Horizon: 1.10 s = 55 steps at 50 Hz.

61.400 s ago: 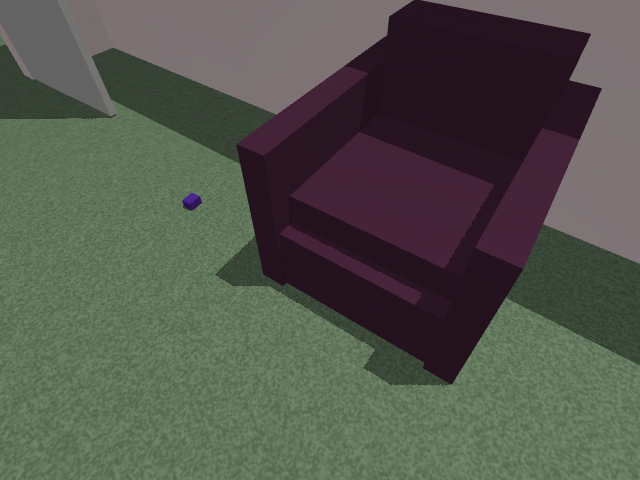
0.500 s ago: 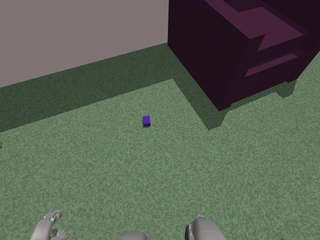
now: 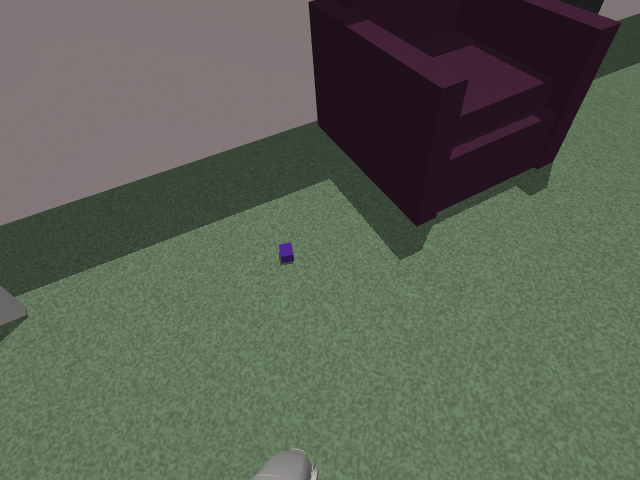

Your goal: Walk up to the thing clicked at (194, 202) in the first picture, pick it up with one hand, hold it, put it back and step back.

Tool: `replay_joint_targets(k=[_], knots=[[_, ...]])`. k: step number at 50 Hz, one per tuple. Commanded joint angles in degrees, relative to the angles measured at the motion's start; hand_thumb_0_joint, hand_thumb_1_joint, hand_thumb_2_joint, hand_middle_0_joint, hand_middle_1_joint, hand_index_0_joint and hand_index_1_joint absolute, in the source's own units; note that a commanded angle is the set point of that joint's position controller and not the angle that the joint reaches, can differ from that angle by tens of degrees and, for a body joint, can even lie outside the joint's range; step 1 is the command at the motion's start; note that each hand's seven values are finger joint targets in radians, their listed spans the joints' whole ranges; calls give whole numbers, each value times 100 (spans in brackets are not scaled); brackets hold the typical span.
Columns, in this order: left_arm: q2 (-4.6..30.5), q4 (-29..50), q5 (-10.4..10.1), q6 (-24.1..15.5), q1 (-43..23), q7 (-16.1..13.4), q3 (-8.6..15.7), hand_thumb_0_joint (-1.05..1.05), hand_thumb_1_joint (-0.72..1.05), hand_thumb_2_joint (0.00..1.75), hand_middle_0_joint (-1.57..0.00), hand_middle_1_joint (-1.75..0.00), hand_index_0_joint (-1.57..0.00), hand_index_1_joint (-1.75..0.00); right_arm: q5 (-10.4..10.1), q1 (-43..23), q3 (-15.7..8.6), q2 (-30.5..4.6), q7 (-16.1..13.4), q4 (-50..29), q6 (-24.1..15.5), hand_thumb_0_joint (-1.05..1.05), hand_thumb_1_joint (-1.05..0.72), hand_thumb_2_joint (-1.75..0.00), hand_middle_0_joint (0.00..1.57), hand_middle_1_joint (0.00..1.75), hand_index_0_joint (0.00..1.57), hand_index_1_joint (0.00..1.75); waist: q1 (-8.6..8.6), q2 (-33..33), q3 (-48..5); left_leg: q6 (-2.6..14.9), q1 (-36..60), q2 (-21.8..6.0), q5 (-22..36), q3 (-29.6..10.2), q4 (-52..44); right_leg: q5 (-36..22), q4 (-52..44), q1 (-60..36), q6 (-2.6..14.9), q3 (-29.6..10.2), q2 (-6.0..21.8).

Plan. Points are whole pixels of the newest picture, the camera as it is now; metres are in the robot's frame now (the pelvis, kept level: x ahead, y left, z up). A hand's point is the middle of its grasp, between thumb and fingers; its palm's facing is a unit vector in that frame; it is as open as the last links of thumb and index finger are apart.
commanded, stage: step back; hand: left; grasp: from above
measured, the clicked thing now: (286, 252) +1.02 +0.25 -0.74
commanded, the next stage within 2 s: stand in 0.98 s
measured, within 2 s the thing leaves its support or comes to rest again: neither
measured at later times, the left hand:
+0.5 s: hand out of the picture +0.06 +0.27 -0.14, palm faces +0.07 -0.92 -0.39, open 7.4 cm
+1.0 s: hand out of the picture +0.12 +0.29 -0.15, palm faces +0.12 -0.93 -0.34, open 7.4 cm
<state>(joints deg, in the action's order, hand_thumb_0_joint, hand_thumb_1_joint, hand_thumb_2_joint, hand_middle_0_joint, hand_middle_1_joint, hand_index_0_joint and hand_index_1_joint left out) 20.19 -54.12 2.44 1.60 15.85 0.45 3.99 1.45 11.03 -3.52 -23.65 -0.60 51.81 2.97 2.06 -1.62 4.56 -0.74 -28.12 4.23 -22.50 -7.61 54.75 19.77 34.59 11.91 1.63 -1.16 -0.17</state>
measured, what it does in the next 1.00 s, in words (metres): steps on the spot: left foot, then right foot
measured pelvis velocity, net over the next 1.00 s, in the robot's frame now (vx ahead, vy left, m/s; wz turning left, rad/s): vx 0.05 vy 0.02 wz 0.10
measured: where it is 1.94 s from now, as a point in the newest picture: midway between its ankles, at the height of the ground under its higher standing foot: outside the picture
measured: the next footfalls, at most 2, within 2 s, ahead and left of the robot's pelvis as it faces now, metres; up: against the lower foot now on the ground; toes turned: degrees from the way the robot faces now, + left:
left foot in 0.18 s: +0.03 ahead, +0.13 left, +0.00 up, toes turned +3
right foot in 0.46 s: +0.09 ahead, -0.11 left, +0.00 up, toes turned +2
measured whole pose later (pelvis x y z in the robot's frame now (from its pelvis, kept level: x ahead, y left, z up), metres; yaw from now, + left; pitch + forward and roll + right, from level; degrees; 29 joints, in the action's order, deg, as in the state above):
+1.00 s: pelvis +0.05 +0.02 +0.01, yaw +6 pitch -2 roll +0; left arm 21.0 -62.0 -0.3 -1.0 4.6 -0.1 1.7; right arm 1.0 4.3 -1.1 -18.4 0.2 62.5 -0.6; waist 0.8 0.8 4.2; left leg 0.2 -11.8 -0.1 -14.7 -0.4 28.4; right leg 15.2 26.9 9.6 -1.3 2.7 2.3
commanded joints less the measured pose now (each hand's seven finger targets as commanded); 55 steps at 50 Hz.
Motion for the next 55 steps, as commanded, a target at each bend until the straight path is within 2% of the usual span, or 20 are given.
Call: replay_joint_targets(k=[1,4,8,9,11,12,14,20,22,23,24,25,26,32,35,37,38,45,50,55], knots=[[1653,705,71,-348,-618,-91,471,0,90,90,-20,-30,-20,-30,24,-80,-226,-985,37,-296,-260,0,-90,-90,20,30,20,30,24,1078,142,-107,-142,-220,-54,142,-253,1909,-1880,254,717,-1398,1215],[1730,558,44,-350,-216,-67,494,0,90,90,-20,-30,-20,-30,80,-363,-202,-914,106,-293,-366,0,-90,-90,20,30,20,30,296,1156,161,-85,-35,-349,-455,372,-1416,1960,-1892,-285,839,-1585,1449],[1615,597,-32,-238,-516,-17,355,0,90,90,-20,-30,-20,-30,48,228,-260,-811,105,67,-510,0,-90,-90,20,30,20,30,-108,894,-146,132,1674,-179,395,926,-3243,712,-1197,224,671,-829,1198],[1377,612,-32,-221,-447,-6,258,0,90,90,-20,-30,-20,-30,83,459,-313,-871,74,152,-552,0,-90,-90,20,30,20,30,-235,597,-358,224,2419,-288,460,644,-3440,258,-610,628,520,-556,1043],[1223,615,-142,-231,-848,7,237,0,90,90,-20,-30,-20,-30,103,671,-497,-1702,68,127,-583,0,-90,-90,20,30,20,30,-452,-708,-276,1304,2309,-2192,-2224,-2477,-4202,1209,1134,1901,42,330,41],[1492,602,-106,-252,-894,0,313,0,90,90,-20,-30,-20,-30,76,609,-509,-1724,82,58,-603,0,-90,-90,20,30,20,30,-462,-485,93,1638,1867,-2409,-2170,-2638,-4363,1233,1755,1933,55,-154,233],[1353,518,-128,-308,-709,16,287,0,90,90,-20,-30,-20,-30,91,420,-390,-1359,40,-26,-652,0,-90,-90,20,30,20,30,-293,-226,212,1417,2051,-2002,-1035,-1951,-4104,826,1822,2150,61,-415,321],[1180,235,-116,-381,-462,75,310,0,90,90,-20,-30,-20,-30,83,47,-328,-1216,90,-106,-558,0,-90,-90,20,30,20,30,-236,-777,-61,1057,1040,-1506,-95,-550,-3644,176,152,430,-91,340,74],[1099,-11,-102,-423,-62,-9,317,0,90,90,-20,-30,-20,-30,-7,-301,-205,-947,91,-158,-447,0,-90,-90,20,30,20,30,115,-551,-173,699,252,-1245,-149,-145,-2885,-499,-723,-819,-51,470,-136],[1237,-31,-72,-457,-7,-62,356,0,90,90,-20,-30,-20,-30,-37,-143,-90,-634,68,-148,-417,0,-90,-90,20,30,20,30,164,-24,-301,504,-96,-976,-105,91,-2231,-443,-1103,-1339,-9,8,103],[1641,12,25,-513,105,-115,448,0,90,90,-20,-30,-20,-30,-79,-108,-2,-360,43,-249,-416,0,-90,-90,20,30,20,30,206,1066,-327,198,-652,-251,-430,310,-1046,313,-1856,-1297,327,-1924,1328],[1943,144,0,-531,-253,-119,455,0,90,90,-20,-30,-20,-30,-57,-66,-65,-571,-33,-153,-365,0,-90,-90,20,30,20,30,127,897,-300,147,-108,-294,-1094,41,-535,1182,-2224,-222,889,-2824,2257],[1940,258,-22,-531,-668,-108,439,0,90,90,-20,-30,-20,-30,-55,140,-175,-876,-53,24,-362,0,-90,-90,20,30,20,30,-35,637,-89,123,236,-460,-1098,-110,-214,1197,-2120,309,1234,-2875,2387],[1588,193,-94,-575,-945,-124,287,0,90,90,-20,-30,-20,-30,-13,266,-102,-740,11,351,-436,0,-90,-90,20,30,20,30,-121,994,-379,70,938,-590,-326,465,-1363,-1903,-1291,140,807,-990,1650],[1478,175,-156,-462,-1200,-113,213,0,90,90,-20,-30,-20,-30,26,323,-136,-647,19,543,-465,0,-90,-90,20,30,20,30,-293,847,-415,125,1778,-407,917,849,-2773,-1930,-751,473,516,-494,1281],[1118,158,-225,-404,-1081,-106,76,0,90,90,-20,-30,-20,-30,75,-24,-189,-940,-8,460,-512,0,-90,-90,20,30,20,30,-192,175,-621,386,1971,-1236,1850,-265,-3095,-1346,-455,671,61,-182,778],[1115,80,-284,-381,-1087,-101,87,0,90,90,-20,-30,-20,-30,4,-407,-165,-1113,8,395,-531,0,-90,-90,20,30,20,30,-60,-112,-682,670,1405,-1528,1496,-543,-3142,-133,-396,199,-56,57,387],[1282,-345,-245,-438,-1182,-135,70,0,90,90,-20,-30,-20,-30,-61,-750,-28,-851,3,726,-506,0,-90,-90,20,30,20,30,-116,-128,-852,307,1646,-1140,2647,129,-3011,-1960,-910,-632,45,-89,754],[1067,-569,-268,-387,-1186,-112,-80,0,90,90,-20,-30,-20,-30,-94,-823,23,-862,7,818,-566,0,-90,-90,20,30,20,30,-137,-78,-1033,307,2332,-1272,3559,52,-3273,-2320,-1114,-731,-93,-69,708],[1150,-673,-222,-376,-1374,-101,-120,0,90,90,-20,-30,-20,-30,-114,-1046,54,-806,5,861,-541,0,-90,-90,20,30,20,30,-156,34,-903,221,2396,-1216,3277,183,-3531,-2316,-1463,-888,-137,-72,765]])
